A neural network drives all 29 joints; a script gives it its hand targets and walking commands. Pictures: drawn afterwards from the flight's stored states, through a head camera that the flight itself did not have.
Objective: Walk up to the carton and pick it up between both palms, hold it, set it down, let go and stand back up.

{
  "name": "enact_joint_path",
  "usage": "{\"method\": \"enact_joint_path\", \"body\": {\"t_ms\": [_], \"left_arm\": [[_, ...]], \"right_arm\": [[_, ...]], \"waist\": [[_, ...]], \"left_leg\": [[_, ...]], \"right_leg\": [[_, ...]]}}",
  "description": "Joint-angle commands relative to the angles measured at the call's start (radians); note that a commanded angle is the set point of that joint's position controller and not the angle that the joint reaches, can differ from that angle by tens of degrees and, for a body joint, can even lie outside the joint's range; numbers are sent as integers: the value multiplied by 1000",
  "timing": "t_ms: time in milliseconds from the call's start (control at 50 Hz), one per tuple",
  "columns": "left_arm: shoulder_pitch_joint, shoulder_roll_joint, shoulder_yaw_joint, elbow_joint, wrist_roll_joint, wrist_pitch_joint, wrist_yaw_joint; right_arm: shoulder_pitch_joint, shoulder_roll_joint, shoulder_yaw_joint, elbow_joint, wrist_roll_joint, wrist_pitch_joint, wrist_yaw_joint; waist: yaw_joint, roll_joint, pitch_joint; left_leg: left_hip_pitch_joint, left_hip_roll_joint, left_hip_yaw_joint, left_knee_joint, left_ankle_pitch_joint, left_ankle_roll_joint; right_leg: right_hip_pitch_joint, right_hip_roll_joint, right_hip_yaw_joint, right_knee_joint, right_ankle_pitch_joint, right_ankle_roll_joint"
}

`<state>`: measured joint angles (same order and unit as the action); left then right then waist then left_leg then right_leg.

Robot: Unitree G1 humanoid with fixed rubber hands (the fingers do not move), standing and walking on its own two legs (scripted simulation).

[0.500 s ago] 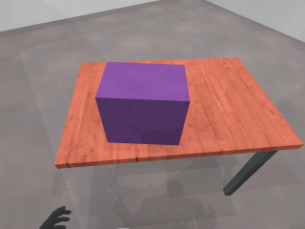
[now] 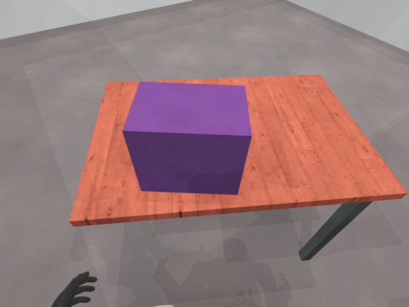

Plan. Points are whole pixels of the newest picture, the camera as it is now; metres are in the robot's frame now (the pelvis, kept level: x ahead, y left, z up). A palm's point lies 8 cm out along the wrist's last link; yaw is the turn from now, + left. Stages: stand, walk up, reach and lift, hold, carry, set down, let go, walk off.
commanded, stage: walk up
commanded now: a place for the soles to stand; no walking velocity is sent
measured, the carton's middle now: (190, 140) +0.49 +0.06 +0.02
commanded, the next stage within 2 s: none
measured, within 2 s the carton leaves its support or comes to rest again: neither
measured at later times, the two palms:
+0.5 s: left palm out of the picture +0.13 +0.29 -0.08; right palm out of the picture +0.09 -0.28 -0.10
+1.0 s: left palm out of the picture +0.12 +0.30 -0.09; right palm out of the picture +0.09 -0.27 -0.10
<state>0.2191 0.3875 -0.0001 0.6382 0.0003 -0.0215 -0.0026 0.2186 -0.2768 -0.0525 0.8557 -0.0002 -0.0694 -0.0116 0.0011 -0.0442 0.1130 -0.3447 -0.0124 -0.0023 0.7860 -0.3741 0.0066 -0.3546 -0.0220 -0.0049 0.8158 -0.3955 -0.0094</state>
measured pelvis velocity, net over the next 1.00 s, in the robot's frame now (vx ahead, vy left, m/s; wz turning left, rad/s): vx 0.00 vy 0.01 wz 0.01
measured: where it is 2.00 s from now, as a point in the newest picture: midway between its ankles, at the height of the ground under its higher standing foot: outside the picture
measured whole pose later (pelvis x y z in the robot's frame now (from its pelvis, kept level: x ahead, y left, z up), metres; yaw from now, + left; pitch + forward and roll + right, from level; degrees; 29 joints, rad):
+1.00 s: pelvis +0.00 +0.01 +0.00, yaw +1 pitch -4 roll +1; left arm 0.23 0.39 0.00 0.64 0.00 -0.01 0.00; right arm 0.22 -0.28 -0.05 0.86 0.00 -0.08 -0.01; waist 0.00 -0.04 0.11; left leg -0.35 -0.02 0.00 0.80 -0.38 0.01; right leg -0.36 -0.03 -0.01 0.82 -0.40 -0.01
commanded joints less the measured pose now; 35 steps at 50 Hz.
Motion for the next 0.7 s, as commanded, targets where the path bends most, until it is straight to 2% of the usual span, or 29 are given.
{"method": "enact_joint_path", "body": {"t_ms": [0,40,60,80,100,120,140,200,240,260,280,300,320,340,360,380,400,420,440,460,500,520,540,580,600,620,640,660,680], "left_arm": [[-6,283,121,27,34,-43,-2],[-83,254,104,10,35,-37,-2],[-59,236,112,-4,25,-30,-5],[-97,198,96,-13,28,-24,-3],[-90,193,95,-24,26,-11,2],[-105,199,97,-6,21,-1,6],[-78,193,105,-6,26,0,9],[7,204,110,39,43,-33,-2],[10,255,120,32,39,-45,-7],[-14,268,121,34,30,-46,-5],[-40,281,116,18,30,-41,-7],[-41,270,119,24,21,-38,-1],[-74,243,104,-7,27,-32,-6],[-107,188,93,-5,21,-25,-3],[-108,171,92,-25,23,-15,-4],[-100,184,93,-13,23,-3,4],[-77,219,107,-4,28,-5,0],[-65,196,96,4,37,-13,-1],[-12,217,106,25,42,-20,-1],[27,207,109,38,41,-36,-1],[60,256,123,38,41,-51,-1],[43,263,118,27,37,-54,-3],[21,294,126,26,36,-49,-1],[-62,247,107,7,37,-40,1],[-77,228,95,-13,31,-39,2],[-99,185,96,-27,24,-27,1],[-74,175,94,-33,15,-6,5],[-65,211,108,-11,13,0,9],[-37,208,112,-3,26,3,7]], "right_arm": [[13,-300,-47,-77,-5,-22,-13],[79,-298,-52,-44,-8,-32,-13],[147,-320,-50,-45,-14,-44,-8],[152,-352,-71,-32,-19,-51,-13],[123,-400,-82,-56,-18,-54,-15],[114,-430,-87,-59,-17,-52,-18],[84,-429,-79,-46,-23,-49,-18],[-23,-332,-46,-81,-15,-33,-15],[-40,-273,-31,-84,-10,-19,-11],[-13,-286,-37,-74,-8,-12,-13],[35,-325,-50,-77,-9,-20,-17],[54,-322,-42,-57,-16,-25,-16],[108,-322,-56,-46,-14,-39,-14],[123,-346,-68,-41,-32,-48,-16],[152,-407,-83,-61,-36,-56,-16],[138,-433,-92,-49,-28,-54,-18],[97,-426,-83,-56,-23,-50,-22],[53,-429,-86,-63,-20,-42,-28],[12,-398,-76,-70,-23,-33,-21],[-29,-342,-58,-82,-18,-29,-17],[-46,-264,-31,-100,-6,-20,-10],[-31,-277,-40,-86,-4,-17,-14],[-7,-291,-45,-80,-7,-19,-16],[93,-305,-53,-51,-12,-33,-15],[116,-321,-60,-33,-13,-46,-18],[128,-358,-70,-38,-30,-61,-16],[142,-426,-82,-51,-27,-63,-16],[131,-433,-85,-51,-21,-57,-19],[94,-423,-89,-55,-26,-51,-21]], "waist": [[30,-66,-138],[-12,-91,-88],[-31,2,-186],[-46,120,-165],[-29,126,-136],[-42,194,-139],[-13,167,-93],[57,44,-141],[47,-77,-140],[28,-74,-87],[5,-52,-115],[2,-29,-96],[-38,-51,-140],[-48,78,-125],[-47,154,-156],[-32,223,-152],[-24,127,-105],[-4,133,-86],[22,104,-77],[52,69,-125],[52,-97,-116],[58,-95,-121],[31,-89,-112],[-35,-47,-145],[-37,-3,-149],[-44,165,-140],[-32,221,-147],[-30,204,-96],[-22,185,-108]], "left_leg": [[-120,-6,7,68,-131,23],[-18,24,-19,-44,-51,44],[126,46,-103,-160,97,60],[161,133,-322,-237,193,120],[161,260,-518,-297,279,204],[145,321,-542,-321,323,265],[103,318,-544,-312,330,283],[-91,165,-287,-176,257,130],[-162,-22,-26,57,19,31],[-137,-20,17,102,-144,15],[-117,-1,-5,84,-193,27],[-46,20,-9,-43,-119,36],[71,27,-70,-138,43,56],[193,100,-230,-220,151,89],[182,254,-513,-290,206,201],[184,301,-568,-326,194,250],[118,309,-589,-308,228,267],[65,289,-520,-296,188,261],[-50,238,-469,-273,165,208],[-104,162,-324,-186,260,134],[-240,-21,-31,62,60,20],[-219,-34,-18,117,-198,12],[-194,0,-14,152,-220,12],[-32,33,-33,-97,-137,38],[123,69,-110,-192,208,51],[164,176,-381,-263,305,121],[156,282,-556,-298,365,213],[100,323,-548,-319,333,265],[129,321,-583,-323,300,276]], "right_leg": [[138,-342,392,-367,112,-271],[47,-272,261,-285,225,-203],[10,-199,172,-205,186,-132],[-106,-83,72,-25,181,-58],[-162,-10,12,65,-24,-30],[-150,-2,33,100,-223,-23],[-140,-20,52,60,-237,-25],[137,-57,85,-199,26,-70],[157,-254,344,-394,14,-207],[110,-341,401,-421,57,-262],[116,-346,392,-367,167,-273],[45,-299,326,-316,155,-232],[-10,-228,197,-237,139,-164],[-165,-120,103,-93,110,-83],[-203,-15,18,70,-29,-31],[-217,-9,20,93,-215,-24],[-164,-14,43,55,-247,-24],[-106,-16,31,-31,-158,-41],[27,-7,44,-116,-83,-48],[136,-63,108,-209,7,-82],[235,-251,380,-422,32,-181],[211,-357,432,-422,171,-262],[167,-373,427,-397,227,-280],[137,-300,291,-262,349,-224],[-16,-214,165,-159,352,-135],[-136,-67,43,51,250,-42],[-191,-21,31,87,-89,-19],[-151,2,29,112,-295,-28],[-159,-14,52,113,-274,-27]]}}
